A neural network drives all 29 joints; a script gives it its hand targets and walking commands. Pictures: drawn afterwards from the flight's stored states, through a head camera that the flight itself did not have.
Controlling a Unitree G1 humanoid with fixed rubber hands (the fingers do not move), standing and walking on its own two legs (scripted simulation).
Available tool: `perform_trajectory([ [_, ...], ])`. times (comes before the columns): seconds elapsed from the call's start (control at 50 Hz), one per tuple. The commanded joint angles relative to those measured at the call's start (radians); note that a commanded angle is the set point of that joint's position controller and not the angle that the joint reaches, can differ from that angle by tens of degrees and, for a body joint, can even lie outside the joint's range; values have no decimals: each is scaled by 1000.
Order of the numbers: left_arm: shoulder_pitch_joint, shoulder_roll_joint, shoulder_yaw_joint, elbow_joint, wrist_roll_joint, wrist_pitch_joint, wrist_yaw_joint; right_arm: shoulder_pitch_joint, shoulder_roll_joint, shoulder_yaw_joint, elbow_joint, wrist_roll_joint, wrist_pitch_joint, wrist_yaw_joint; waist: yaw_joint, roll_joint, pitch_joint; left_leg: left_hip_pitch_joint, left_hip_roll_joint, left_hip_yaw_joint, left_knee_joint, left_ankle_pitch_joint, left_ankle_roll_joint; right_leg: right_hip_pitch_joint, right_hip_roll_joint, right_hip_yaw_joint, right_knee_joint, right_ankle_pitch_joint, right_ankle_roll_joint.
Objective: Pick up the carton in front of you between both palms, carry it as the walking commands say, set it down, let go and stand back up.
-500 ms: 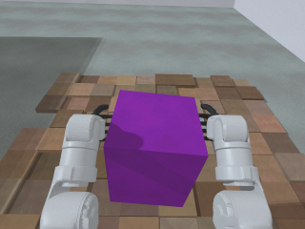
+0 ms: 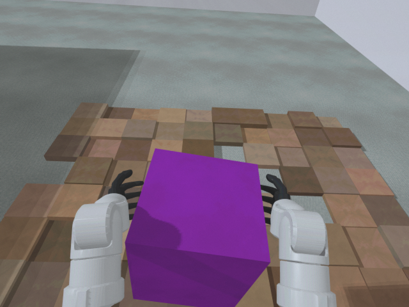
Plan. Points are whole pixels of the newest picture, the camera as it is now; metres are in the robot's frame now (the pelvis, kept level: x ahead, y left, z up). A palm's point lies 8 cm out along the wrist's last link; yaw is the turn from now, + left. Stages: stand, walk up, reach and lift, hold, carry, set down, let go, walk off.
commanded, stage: carry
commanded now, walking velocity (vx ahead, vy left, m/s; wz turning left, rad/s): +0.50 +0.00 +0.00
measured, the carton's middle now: (194, 232) +0.29 +0.03 +0.01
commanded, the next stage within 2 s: none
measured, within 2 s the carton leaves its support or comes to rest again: neither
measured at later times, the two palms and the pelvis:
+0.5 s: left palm (176, 105) +0.58 +0.09 +0.13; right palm (286, 109) +0.61 -0.20 +0.13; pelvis +0.24 -0.07 +0.01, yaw +1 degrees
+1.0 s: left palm (204, 48) +1.01 +0.03 +0.13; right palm (281, 56) +0.98 -0.27 +0.13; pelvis +0.60 -0.07 +0.02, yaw -3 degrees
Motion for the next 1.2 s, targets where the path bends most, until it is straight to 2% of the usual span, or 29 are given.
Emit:
perform_trajectory([
  [0.0, -533, -1114, -749, -76, -442, -27, -295, -515, 931, 698, -177, 412, 7, 232, -54, 136, -252, 586, 348, -403, -139, 426, -96, -485, -31, 60, 167, -5, 62],
  [0.04, -509, -1083, -757, -135, -420, -38, -277, -501, 974, 737, -198, 466, 8, 257, -47, 170, -213, 503, 271, -279, -186, 326, -147, -429, -24, 30, 105, 127, 84],
  [0.1, -482, -1033, -781, -206, -385, -47, -255, -467, 941, 761, -208, 507, 6, 282, -45, 204, -183, 447, 241, -213, -204, 284, -135, -408, -26, 4, 43, 208, 107],
  [0.2, -508, -924, -781, -185, -363, -41, -245, -528, 811, 781, -182, 516, 8, 283, -49, 255, -103, 243, 220, -114, -114, 417, -119, -206, -4, -68, -116, 245, 58],
  [0.22, -529, -900, -771, -165, -365, -39, -244, -566, 785, 783, -171, 517, 10, 278, -29, 258, -100, 186, 223, -98, -78, 424, -119, -118, 11, -94, -139, 217, 45],
  [0.26, -608, -855, -741, -115, -377, -36, -242, -637, 746, 776, -128, 521, 14, 264, 64, 215, -172, 28, 190, -2, 185, 538, -138, 229, 59, -160, -219, 233, 27],
  [0.28, -629, -833, -717, -71, -389, -36, -243, -701, 723, 756, -111, 510, 13, 255, 94, 74, -233, -83, 113, 50, 476, 501, -153, 426, 63, -132, -280, 161, 59],
  [0.3, -654, -809, -704, -17, -392, -41, -242, -739, 719, 735, -79, 499, 22, 247, 67, -237, -245, -412, -6, 9, 800, 141, -209, 582, -200, 392, -436, -72, -22],
  [0.32, -685, -829, -702, 15, -417, -46, -241, -757, 709, 703, -33, 490, 22, 238, 38, -263, -191, -530, -57, -138, 962, -21, -230, 503, -295, 717, -644, -15, -88],
  [0.34, -790, -845, -694, 8, -438, -51, -243, -795, 734, 679, 15, 489, 17, 226, 18, -121, -165, -554, 37, -200, 1023, 51, -233, 464, -314, 607, -602, 52, -110],
  [0.36, -839, -882, -697, 20, -469, -58, -245, -804, 746, 648, 48, 488, 11, 216, -5, 1, -168, -515, 91, -193, 990, 142, -242, 375, -259, 473, -571, 105, -72],
  [0.42, -1024, -938, -647, 59, -521, -89, -248, -937, 807, 593, 117, 490, -7, 194, -4, -80, -206, -463, 107, -158, 908, 270, -266, 293, -201, 250, -585, 144, -50],
  [0.46, -1085, -951, -604, 115, -525, -94, -247, -1019, 838, 575, 174, 499, -17, 183, -7, -79, -225, -535, 99, -136, 918, 317, -265, 335, -174, 188, -569, 213, -62],
  [0.58, -1248, -937, -479, 223, -508, -67, -220, -1228, 879, 506, 274, 535, -3, 161, 19, -55, -236, -722, 73, -65, 770, 330, -250, 504, -133, 114, -501, 522, -110],
  [0.68, -1326, -917, -414, 239, -505, -11, -199, -1321, 885, 445, 290, 556, 49, 148, 46, -67, -205, -651, 36, 6, 364, 441, -230, 596, -91, 79, -460, 725, -119],
  [0.7, -1334, -916, -409, 234, -505, 0, -196, -1334, 883, 432, 280, 555, 62, 147, 36, -68, -193, -568, 31, 12, 245, 498, -221, 577, -98, 67, -471, 806, -108],
  [0.76, -1343, -943, -409, 212, -483, 22, -189, -1385, 892, 396, 240, 563, 97, 159, -82, -151, -287, -137, -18, 25, 164, 491, -199, 477, -141, 15, -270, 1251, -54],
  [0.78, -1338, -963, -411, 211, -475, 35, -191, -1361, 897, 396, 259, 564, 99, 166, -129, -39, -346, 24, -100, 107, 66, 549, -209, 477, -56, -58, -52, 1303, -18],
  [0.8, -1355, -961, -414, 213, -467, 39, -191, -1343, 923, 399, 266, 567, 101, 179, -158, 39, -357, 250, -18, 11, 32, 612, -198, 279, -11, -26, 153, 1031, -10],
  [0.82, -1331, -970, -414, 230, -451, 46, -189, -1333, 936, 398, 286, 575, 104, 192, -121, 211, -399, 510, 201, -247, 213, 1055, -153, -10, 75, 42, 274, 146, -18],
  [0.84, -1282, -978, -389, 252, -434, 57, -185, -1287, 911, 386, 312, 565, 101, 199, -113, 352, -516, 688, 352, -638, 141, 920, 72, -292, 181, 129, 584, -63, 12],
  [0.86, -1263, -952, -370, 261, -403, 60, -176, -1265, 950, 392, 330, 572, 107, 210, -127, 269, -523, 697, 360, -630, 92, 856, 71, -385, 125, 198, 623, -28, 1],
  [0.9, -1251, -983, -371, 242, -373, 51, -169, -1309, 1013, 418, 275, 600, 95, 227, -118, 90, -431, 590, 318, -491, 56, 880, -24, -425, 64, 182, 455, 84, -16],
  [0.92, -1239, -997, -377, 227, -368, 42, -168, -1345, 1049, 443, 231, 618, 86, 232, -111, 66, -418, 550, 308, -451, 40, 872, -49, -404, 49, 174, 383, 125, -15],
  [0.96, -1213, -1016, -403, 188, -361, 26, -167, -1387, 1075, 481, 145, 641, 68, 233, -104, 75, -419, 507, 286, -376, 24, 868, -89, -357, 38, 151, 250, 146, -3],
  [1.02, -1145, -1022, -456, 139, -360, 4, -162, -1334, 1051, 515, 76, 630, 51, 225, -107, 154, -437, 563, 255, -299, 80, 963, -84, -448, 30, 116, 205, 238, 1],
  [1.08, -1104, -1026, -523, 99, -360, -13, -164, -1231, 1021, 557, 69, 595, 35, 225, -116, 152, -381, 545, 201, -240, 95, 875, -87, -528, 21, 90, 94, 301, 5],
  [1.14, -1080, -1034, -589, 88, -380, -20, -180, -1158, 997, 599, 72, 576, 18, 229, -133, 112, -282, 351, 121, -110, 54, 904, -134, -275, 93, -46, -270, 503, 16],
  [1.18, -1052, -1046, -615, 107, -406, -22, -198, -1113, 976, 607, 89, 560, 10, 231, -89, 213, -299, 294, 142, -76, 132, 1042, -182, -56, 115, -63, -331, 591, -12],
])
